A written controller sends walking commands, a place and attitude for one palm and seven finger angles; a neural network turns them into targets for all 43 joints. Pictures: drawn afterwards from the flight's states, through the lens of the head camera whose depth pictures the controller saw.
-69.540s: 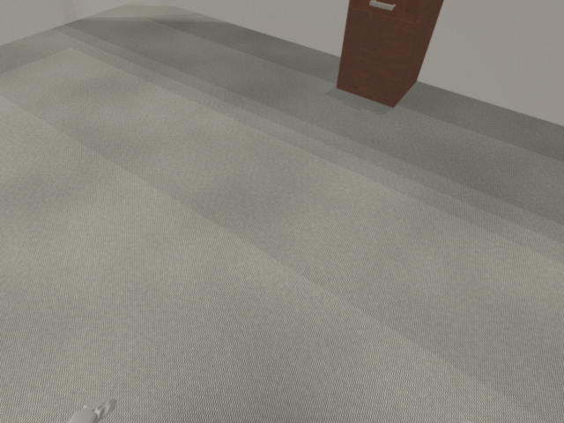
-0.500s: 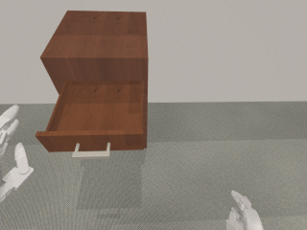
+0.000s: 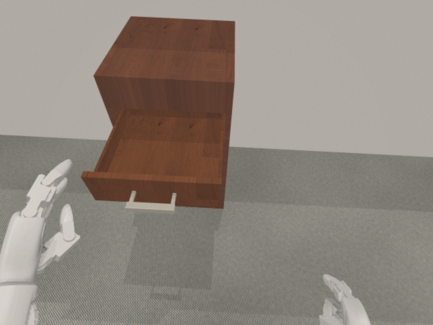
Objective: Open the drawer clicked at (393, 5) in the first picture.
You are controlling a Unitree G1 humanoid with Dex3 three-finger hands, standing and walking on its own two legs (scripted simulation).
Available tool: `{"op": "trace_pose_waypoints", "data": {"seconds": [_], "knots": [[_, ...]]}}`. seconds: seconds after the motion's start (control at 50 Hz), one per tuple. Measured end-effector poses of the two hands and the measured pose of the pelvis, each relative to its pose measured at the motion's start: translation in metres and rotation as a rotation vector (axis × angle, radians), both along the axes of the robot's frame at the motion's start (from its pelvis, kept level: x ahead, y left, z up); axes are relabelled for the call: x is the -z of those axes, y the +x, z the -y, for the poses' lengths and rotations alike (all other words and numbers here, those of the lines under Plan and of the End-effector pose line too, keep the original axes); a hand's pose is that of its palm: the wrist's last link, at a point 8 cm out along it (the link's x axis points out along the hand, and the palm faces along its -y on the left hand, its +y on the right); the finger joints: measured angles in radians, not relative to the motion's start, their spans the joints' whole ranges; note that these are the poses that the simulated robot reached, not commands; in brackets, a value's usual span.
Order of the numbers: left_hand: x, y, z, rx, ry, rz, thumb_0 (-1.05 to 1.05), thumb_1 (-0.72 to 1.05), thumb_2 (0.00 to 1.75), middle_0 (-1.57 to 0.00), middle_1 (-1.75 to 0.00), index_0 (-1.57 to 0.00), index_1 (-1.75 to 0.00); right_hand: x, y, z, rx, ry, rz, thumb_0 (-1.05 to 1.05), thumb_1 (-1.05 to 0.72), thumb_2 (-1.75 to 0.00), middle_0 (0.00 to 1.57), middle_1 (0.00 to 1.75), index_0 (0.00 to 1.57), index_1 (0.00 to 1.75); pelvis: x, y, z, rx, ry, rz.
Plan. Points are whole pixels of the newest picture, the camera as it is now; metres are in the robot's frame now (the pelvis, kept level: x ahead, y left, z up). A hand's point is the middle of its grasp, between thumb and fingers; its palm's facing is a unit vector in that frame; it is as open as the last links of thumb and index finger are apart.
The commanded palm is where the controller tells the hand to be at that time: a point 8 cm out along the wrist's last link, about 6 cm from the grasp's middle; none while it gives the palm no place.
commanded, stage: let the arm hang, fingers relaxed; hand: left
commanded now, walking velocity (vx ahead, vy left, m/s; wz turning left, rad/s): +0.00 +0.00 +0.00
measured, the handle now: (152, 201) +0.45 +0.22 -0.18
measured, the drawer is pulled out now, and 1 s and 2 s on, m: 0.29 0.29 0.29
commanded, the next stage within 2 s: look to check the result in 1.04 s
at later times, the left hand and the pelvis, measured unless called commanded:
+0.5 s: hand out of the picture -0.06 +0.19 -0.17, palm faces +0.02 -0.97 -0.23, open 7.2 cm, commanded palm none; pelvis -0.01 +0.00 +0.00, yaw +0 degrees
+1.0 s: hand out of the picture +0.00 +0.14 -0.17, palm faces +0.02 -0.99 -0.16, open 7.3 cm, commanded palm none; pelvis +0.01 -0.01 +0.00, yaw -1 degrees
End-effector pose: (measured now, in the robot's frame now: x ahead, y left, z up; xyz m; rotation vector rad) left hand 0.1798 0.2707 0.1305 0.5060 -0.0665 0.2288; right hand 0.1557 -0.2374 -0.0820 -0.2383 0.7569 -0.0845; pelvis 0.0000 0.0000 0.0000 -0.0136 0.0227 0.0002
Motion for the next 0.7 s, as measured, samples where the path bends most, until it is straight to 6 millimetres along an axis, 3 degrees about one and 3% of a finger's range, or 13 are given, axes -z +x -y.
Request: {"op": "trace_pose_waypoints", "data": {"seconds": [0.06, 0.1, 0.16, 0.24, 0.36, 0.48, 0.58, 0.7], "knots": [[0.088, 0.007, -0.011, -0.068, -0.106, -0.359, 0.0, 0.9, 0.9, -0.2, -0.3, -0.2, -0.3, 0.019, -0.006, 0.005, 0.014, 0.012, -0.079, 0.01, -0.9, -0.9, 0.2, 0.3, 0.2, 0.3, 0.004, -0.003, -0.006, 0.0, 0.004, -0.002], [0.146, -0.006, -0.008, -0.11, -0.177, -0.599, 0.0, 0.9, 0.9, -0.2, -0.3, -0.2, -0.3, 0.026, -0.017, 0.008, 0.034, 0.015, -0.12, 0.01, -0.9, -0.9, 0.2, 0.3, 0.2, 0.3, 0.006, -0.005, -0.007, 0.005, 0.01, 0.005], [0.212, -0.045, 0.011, -0.134, -0.275, -0.89, 0.0, 0.91, 0.9, -0.2, -0.3, -0.2, -0.3, 0.03, -0.043, 0.01, 0.062, 0.002, -0.199, 0.01, -0.91, -0.9, 0.2, 0.3, 0.2, 0.3, 0.006, -0.008, -0.005, 0.009, 0.018, 0.021], [0.263, -0.111, 0.046, -0.148, -0.402, -1.164, 0.01, 0.91, 0.9, -0.2, -0.3, -0.2, -0.3, 0.034, -0.089, 0.01, 0.088, -0.025, -0.355, 0.01, -0.91, -0.9, 0.2, 0.3, 0.2, 0.3, 0.002, -0.011, -0.002, 0.009, 0.014, 0.034], [0.276, -0.186, 0.04, -0.287, -0.445, -1.348, -0.01, 0.98, 0.9, -0.21, -0.3, -0.21, -0.3, 0.042, -0.151, 0.001, 0.112, -0.016, -0.582, 0.01, -0.91, -0.9, 0.2, 0.3, 0.2, 0.3, -0.002, -0.014, 0.001, -0.001, 0.002, 0.034], [0.265, -0.237, 0.032, -0.382, -0.419, -1.488, 0.0, 0.95, 0.9, -0.2, -0.3, -0.2, -0.3, 0.055, -0.186, -0.018, 0.147, 0.052, -0.681, 0.01, -0.91, -0.9, 0.2, 0.3, 0.2, 0.3, -0.004, -0.01, -0.002, 0.005, 0.003, 0.034], [0.259, -0.247, 0.035, -0.414, -0.405, -1.525, 0.0, 0.93, 0.9, -0.2, -0.3, -0.2, -0.3, 0.063, -0.197, -0.034, 0.164, 0.109, -0.706, 0.0, -0.91, -0.9, 0.2, 0.3, 0.2, 0.3, -0.004, -0.006, -0.002, 0.015, 0.009, 0.037], [0.262, -0.229, 0.051, -0.381, -0.419, -1.497, 0.0, 0.92, 0.9, -0.2, -0.3, -0.2, -0.3, 0.067, -0.196, -0.046, 0.177, 0.149, -0.703, 0.0, -0.91, -0.9, 0.2, 0.3, 0.2, 0.3, -0.004, -0.001, 0.0, 0.023, 0.013, 0.039]]}}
